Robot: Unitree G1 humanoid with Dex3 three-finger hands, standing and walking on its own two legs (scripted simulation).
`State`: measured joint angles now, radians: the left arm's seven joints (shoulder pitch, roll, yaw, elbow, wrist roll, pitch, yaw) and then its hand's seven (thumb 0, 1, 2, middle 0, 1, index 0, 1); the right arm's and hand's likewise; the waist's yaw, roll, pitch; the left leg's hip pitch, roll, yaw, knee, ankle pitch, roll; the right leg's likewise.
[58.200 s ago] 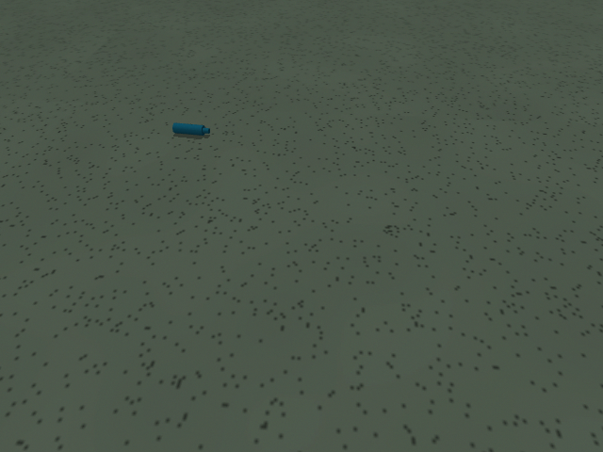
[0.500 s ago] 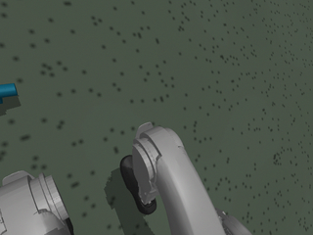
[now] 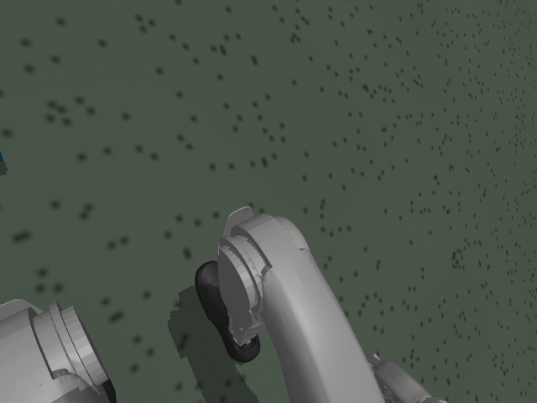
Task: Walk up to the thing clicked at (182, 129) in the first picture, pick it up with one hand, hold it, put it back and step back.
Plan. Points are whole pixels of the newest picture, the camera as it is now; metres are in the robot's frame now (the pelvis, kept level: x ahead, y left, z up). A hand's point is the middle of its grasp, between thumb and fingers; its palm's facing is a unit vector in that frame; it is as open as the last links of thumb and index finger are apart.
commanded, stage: open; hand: left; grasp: from above
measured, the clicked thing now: out of the picture +0.49 +0.28 -0.28
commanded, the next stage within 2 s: withdraw in 0.90 s
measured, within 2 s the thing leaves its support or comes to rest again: rests again in 0.10 s
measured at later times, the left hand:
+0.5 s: hand out of the picture +0.48 +0.29 -0.25, palm faces -0.49 -0.09 -0.87, open 12.1 cm
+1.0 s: hand out of the picture +0.48 +0.29 -0.25, palm faces -0.49 -0.09 -0.87, open 13.8 cm
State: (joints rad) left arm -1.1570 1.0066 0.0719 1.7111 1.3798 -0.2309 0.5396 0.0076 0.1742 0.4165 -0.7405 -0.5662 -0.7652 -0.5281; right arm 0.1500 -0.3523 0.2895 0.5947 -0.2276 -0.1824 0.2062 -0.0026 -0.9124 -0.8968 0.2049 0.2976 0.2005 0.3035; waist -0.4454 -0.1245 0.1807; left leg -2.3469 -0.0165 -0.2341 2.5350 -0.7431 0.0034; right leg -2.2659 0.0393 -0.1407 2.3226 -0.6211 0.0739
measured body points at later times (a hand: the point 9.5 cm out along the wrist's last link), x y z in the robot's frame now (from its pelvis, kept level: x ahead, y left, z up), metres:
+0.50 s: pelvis +0.00 +0.00 +0.00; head +0.29 +0.12 +0.32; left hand +0.50 +0.29 -0.21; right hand +0.02 -0.25 -0.04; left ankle +0.06 +0.12 -0.28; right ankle +0.13 -0.13 -0.28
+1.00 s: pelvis +0.00 +0.00 +0.00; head +0.29 +0.13 +0.32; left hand +0.50 +0.29 -0.20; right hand +0.03 -0.26 -0.04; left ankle +0.06 +0.12 -0.28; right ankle +0.13 -0.13 -0.28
